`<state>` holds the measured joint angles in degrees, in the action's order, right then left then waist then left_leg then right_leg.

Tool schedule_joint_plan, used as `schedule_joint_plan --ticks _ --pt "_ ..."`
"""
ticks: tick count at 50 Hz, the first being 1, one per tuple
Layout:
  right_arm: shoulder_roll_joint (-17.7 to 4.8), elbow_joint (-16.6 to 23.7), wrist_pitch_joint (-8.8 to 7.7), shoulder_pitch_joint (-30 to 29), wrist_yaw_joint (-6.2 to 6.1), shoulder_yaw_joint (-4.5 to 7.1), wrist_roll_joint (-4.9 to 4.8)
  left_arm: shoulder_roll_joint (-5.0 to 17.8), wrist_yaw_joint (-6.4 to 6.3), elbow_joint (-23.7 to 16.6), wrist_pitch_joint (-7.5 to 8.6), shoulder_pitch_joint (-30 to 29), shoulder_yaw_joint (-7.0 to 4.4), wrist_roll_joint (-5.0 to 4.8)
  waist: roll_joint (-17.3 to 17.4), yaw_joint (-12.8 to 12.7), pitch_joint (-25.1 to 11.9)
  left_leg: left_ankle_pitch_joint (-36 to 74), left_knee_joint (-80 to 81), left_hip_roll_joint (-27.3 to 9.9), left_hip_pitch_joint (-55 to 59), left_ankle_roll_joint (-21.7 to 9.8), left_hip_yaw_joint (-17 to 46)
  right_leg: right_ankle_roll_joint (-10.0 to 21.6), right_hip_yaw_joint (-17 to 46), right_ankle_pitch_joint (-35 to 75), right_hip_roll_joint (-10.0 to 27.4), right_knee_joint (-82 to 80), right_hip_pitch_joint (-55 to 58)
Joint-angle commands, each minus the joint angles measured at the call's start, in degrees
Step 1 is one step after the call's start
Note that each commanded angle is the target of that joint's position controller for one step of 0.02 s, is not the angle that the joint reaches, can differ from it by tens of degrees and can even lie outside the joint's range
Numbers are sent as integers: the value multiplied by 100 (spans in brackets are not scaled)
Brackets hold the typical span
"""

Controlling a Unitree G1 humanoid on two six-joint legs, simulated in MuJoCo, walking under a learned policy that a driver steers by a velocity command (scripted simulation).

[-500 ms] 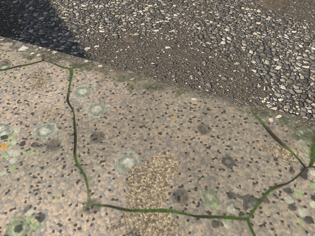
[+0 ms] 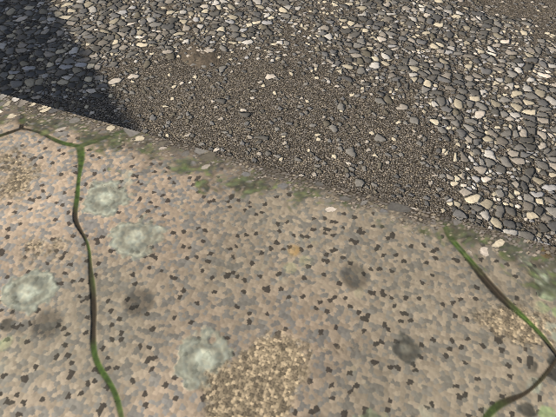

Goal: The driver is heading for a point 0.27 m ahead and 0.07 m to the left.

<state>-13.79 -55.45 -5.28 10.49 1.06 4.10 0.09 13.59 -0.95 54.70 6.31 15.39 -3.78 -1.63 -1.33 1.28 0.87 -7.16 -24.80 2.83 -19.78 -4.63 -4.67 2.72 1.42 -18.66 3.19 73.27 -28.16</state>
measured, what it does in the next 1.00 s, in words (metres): walks ahead: right foot, then left foot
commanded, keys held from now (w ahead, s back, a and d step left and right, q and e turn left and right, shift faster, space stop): w+q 0.06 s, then no key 0.94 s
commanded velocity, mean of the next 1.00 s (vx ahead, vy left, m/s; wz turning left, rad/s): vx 0.15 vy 0.00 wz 0.04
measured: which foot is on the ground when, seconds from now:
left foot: down 0.00-0.32, up 0.34-0.60, down 0.62-1.00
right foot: up 0.00-0.28, down 0.30-1.00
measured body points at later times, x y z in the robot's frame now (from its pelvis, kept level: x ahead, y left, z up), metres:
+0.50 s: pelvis +0.21 -0.06 +0.00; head +0.24 -0.07 +0.44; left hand +0.33 +0.19 -0.13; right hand +0.28 -0.32 -0.16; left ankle +0.16 +0.09 -0.69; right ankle +0.31 -0.15 -0.74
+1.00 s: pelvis +0.26 -0.04 +0.00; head +0.28 -0.04 +0.45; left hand +0.33 +0.21 -0.15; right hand +0.30 -0.28 -0.15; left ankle +0.22 +0.09 -0.74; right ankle +0.31 -0.15 -0.74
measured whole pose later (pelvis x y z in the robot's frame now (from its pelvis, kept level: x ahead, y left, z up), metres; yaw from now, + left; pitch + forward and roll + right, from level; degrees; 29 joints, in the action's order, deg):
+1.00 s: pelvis +0.26 -0.04 +0.00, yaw +2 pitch +0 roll +0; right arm -10.7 -61.5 -1.0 13.8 -2.2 2.5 -0.1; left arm 12.0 -1.3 59.5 0.1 8.3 -2.9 0.2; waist 0.1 0.4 2.0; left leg -19.7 -31.3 -2.1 -11.2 1.3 -0.2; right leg 1.1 -2.0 -12.2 -0.4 30.0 -17.4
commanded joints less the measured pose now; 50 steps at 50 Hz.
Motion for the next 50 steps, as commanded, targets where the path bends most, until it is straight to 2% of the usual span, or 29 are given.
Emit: schedule_joint_plan --ticks 1,3,4,7,9,11,13,14,15,16,17,18,19,20,21,22,23,25,28,29,30,31,32,33,34,36,38,42,50 --pt "-394 151 -111 -20 33 9 8 98 -70 -319 -92 381 -53 65 419 -313 -151 -274 1743 -1582 296 -1094 1820 17 244 269 601 -336 -705" --pt "-660 115 -107 198 -58 60 -13 228 -98 -534 -110 -111 -67 155 327 -292 40 -79 1889 -1522 182 -1170 1663 -152 181 784 645 -1092 -1007" --pt "-745 131 -96 244 -100 77 -1 282 -97 -588 -111 -325 -73 182 301 -261 83 504 1848 -1486 222 -1132 1471 -230 139 1128 613 -1563 -1064" --pt "-816 124 -37 439 -157 89 1 145 -51 -674 -75 -895 1 179 381 -95 4 2079 1525 -1118 156 -790 690 -330 -160 2086 247 -3131 -332" --pt "-858 12 11 748 -174 94 -59 168 -14 -716 -79 -1228 17 138 481 74 -124 2110 1308 -1117 492 -693 626 -367 -211 2518 41 -3660 -91" --pt "-782 -65 72 843 -193 77 -85 268 32 -761 -95 -1438 10 131 578 137 -175 2106 989 -1234 956 -610 722 -298 -101 2511 -20 -4056 -63" --pt "-792 -83 116 760 -217 91 -102 430 81 -783 -63 -1425 -34 181 643 42 -321 2087 526 -1370 1337 -461 909 -133 -10 2275 -64 -4432 153" --pt "-783 -69 135 650 -233 94 -119 519 93 -681 -32 -1175 -74 218 605 -125 -434 2005 206 -1309 1409 -335 924 -36 -52 2416 -123 -4759 527" --pt "-690 -65 145 711 -239 70 -96 687 79 -500 -12 -780 -142 270 488 -231 -630 2001 -302 -1042 1400 -177 850 63 -134 2917 -178 -5007 1138" --pt "-512 -18 129 866 -242 9 9 1048 44 -413 8 -310 -220 344 48 -284 -1112 1041 -1268 -665 870 76 610 292 414 5274 493 -4677 2248" --pt "78 -213 97 1784 -208 -157 51 1101 32 -362 -52 -74 -182 373 -1168 -18 -1869 -2077 -2798 -154 -556 445 480 1250 1611 6739 1766 -4309 4061" --pt "-114 -305 139 1908 -185 -152 -62 670 82 -297 -128 129 -81 248 -1285 -189 -2352 -3318 -3549 -209 -827 580 872 1602 2242 5581 2005 -4609 4063" --pt "-508 -216 223 1490 -195 -42 -146 583 117 -321 -174 -65 -47 199 -878 -215 -1957 -3214 -3929 -372 -1096 622 968 1443 2202 4084 1756 -4892 3528" --pt "-596 -120 335 1038 -254 -2 -154 572 108 -397 -208 -445 -24 223 -477 -169 -1501 -2881 -3984 -527 -1218 656 912 1220 2017 3045 1560 -5123 2889" --pt "-574 -72 441 762 -311 26 -111 483 92 -466 -228 -839 26 255 -320 -88 -1092 -2634 -3794 -662 -1142 684 888 1103 1780 2428 1427 -5366 2170" --pt "-519 -47 532 713 -358 37 -70 473 69 -503 -245 -1138 37 304 -453 63 -914 -2365 -3432 -797 -792 696 910 982 1575 1960 1279 -5569 1574" --pt "-409 -67 575 751 -389 21 -56 491 57 -507 -281 -1302 25 345 -592 143 -782 -2228 -2959 -773 -422 696 807 884 1296 1650 1067 -5713 1132" --pt "-227 -162 583 816 -426 -17 -35 478 18 -455 -326 -1321 19 370 -669 168 -792 -1943 -2188 -641 173 672 601 848 880 1517 816 -5781 796" --pt "-177 -301 612 908 -399 -34 -2 477 -29 -361 -397 -1289 33 233 -593 259 -846 -771 -1012 -509 908 582 403 752 729 475 706 -5796 647" --pt "-195 -315 628 864 -375 -36 43 449 -35 -318 -424 -1240 43 176 -537 270 -735 -488 -621 -459 1123 502 345 591 671 -209 597 -5819 508" --pt "-277 -274 642 769 -358 -36 129 370 -31 -227 -434 -1078 66 155 -385 229 -560 -307 -350 -584 1225 390 476 334 636 -837 480 -5843 355" --pt "-444 -190 646 663 -362 -29 155 361 -26 -179 -443 -1002 68 181 -184 122 -270 -561 -36 -870 1092 232 753 118 539 -1106 330 -5694 245" --pt "-767 -226 632 544 -370 44 58 381 -49 -175 -466 -825 25 182 437 -154 13 -1584 20 -868 347 65 778 -41 129 -829 -50 -5594 537" --pt "-588 -237 571 443 -358 19 13 403 -84 -143 -473 -891 27 220 591 -99 161 -2062 264 -817 -199 92 810 -110 -6 -358 -147 -5298 1062" --pt "-441 -265 507 362 -359 -18 34 360 -97 -133 -473 -864 24 214 715 -155 169 -2028 397 -821 -362 199 811 -70 -27 22 -153 -5124 1342" --pt "-389 -279 402 272 -352 -19 35 339 -110 -37 -480 -758 18 215 682 -180 111 -1486 348 -778 -226 371 753 34 -56 520 -153 -4937 1496" --pt "-347 -347 348 416 -347 -30 4 307 -80 34 -476 -711 19 219 522 -146 -26 -1034 195 -743 26 388 710 89 -70 909 -137 -4858 1547" --pt "-370 -419 357 552 -339 -31 -17 298 -30 122 -506 -733 13 204 277 -89 -161 -494 9 -697 236 346 636 102 -87 1558 -118 -4721 1706" --pt "-309 -502 407 634 -345 -63 -17 352 -57 302 -589 -707 4 171 154 -82 -204 -76 -110 -628 400 368 544 102 -83 1968 -95 -4574 1850"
